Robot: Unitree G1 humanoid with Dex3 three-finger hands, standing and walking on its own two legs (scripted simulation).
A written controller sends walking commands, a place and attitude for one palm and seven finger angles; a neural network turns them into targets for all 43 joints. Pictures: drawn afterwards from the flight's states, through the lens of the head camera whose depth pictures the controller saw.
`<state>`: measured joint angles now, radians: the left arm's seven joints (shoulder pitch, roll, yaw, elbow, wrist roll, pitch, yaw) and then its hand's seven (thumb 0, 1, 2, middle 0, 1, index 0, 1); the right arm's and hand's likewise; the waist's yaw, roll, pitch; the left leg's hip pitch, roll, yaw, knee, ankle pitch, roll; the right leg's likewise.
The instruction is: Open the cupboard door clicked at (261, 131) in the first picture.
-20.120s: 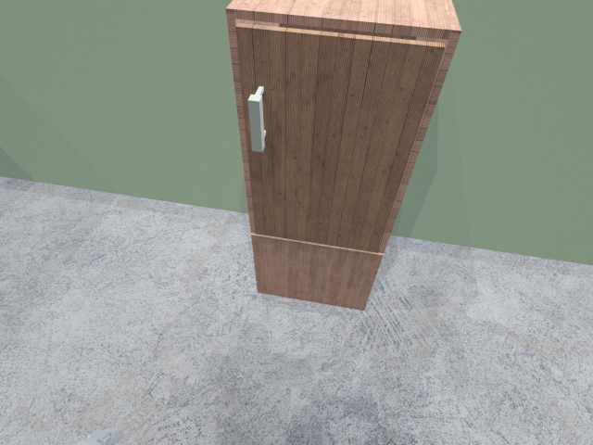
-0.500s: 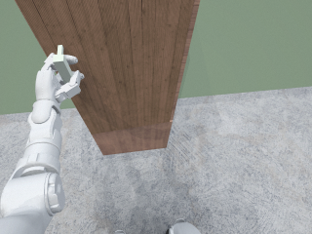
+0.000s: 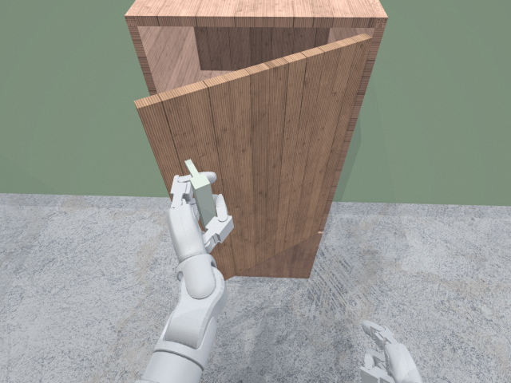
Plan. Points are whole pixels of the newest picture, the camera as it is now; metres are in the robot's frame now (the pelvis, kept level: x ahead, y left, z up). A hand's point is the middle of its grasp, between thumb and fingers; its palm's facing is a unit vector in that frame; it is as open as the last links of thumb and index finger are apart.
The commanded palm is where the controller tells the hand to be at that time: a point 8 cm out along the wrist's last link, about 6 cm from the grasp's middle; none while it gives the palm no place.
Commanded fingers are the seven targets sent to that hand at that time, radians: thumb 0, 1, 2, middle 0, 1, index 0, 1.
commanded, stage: pull the door open along its arc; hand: left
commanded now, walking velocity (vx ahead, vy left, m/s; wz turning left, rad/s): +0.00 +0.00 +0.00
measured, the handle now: (200, 196) +0.39 +0.12 +0.08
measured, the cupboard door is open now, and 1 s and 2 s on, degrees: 31 43 43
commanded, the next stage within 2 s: open thumb and fingers to let go in 0.28 s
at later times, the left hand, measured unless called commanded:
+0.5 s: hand (251, 246) +0.30 +0.03 +0.08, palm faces +0.37 -0.93 -0.05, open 6.5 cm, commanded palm +0.24 +0.07 +0.08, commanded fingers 0.00 0.41 0.69 -0.37 -1.30 -0.37 -1.30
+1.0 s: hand (242, 249) +0.29 +0.04 +0.08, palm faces +0.38 -0.93 -0.02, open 13.8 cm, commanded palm +0.25 +0.08 +0.08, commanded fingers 0.00 -0.50 0.30 -0.22 -0.70 -0.22 -0.70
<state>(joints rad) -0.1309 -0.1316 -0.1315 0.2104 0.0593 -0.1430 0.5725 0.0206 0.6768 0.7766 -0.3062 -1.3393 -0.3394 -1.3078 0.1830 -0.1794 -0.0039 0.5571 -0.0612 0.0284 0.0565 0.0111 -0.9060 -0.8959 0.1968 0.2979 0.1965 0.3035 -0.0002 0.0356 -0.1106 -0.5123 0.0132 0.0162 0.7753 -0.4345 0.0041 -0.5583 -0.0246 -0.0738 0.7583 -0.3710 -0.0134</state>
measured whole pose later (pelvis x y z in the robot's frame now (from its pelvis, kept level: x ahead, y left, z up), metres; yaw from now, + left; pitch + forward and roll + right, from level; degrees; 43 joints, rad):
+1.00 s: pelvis -0.02 -0.03 +0.00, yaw +2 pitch +5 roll +1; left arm -0.02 -0.11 -0.22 0.14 0.07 -0.11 0.60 -0.01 -0.41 0.33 -0.28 -1.08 -0.29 -1.08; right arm 0.18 -0.19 0.00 0.61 -0.06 0.04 -0.02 0.01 -0.91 -0.90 0.20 0.30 0.20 0.30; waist -0.01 0.04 -0.07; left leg -0.45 0.02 -0.03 0.74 -0.39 -0.03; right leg -0.49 -0.02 -0.11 0.76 -0.36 -0.06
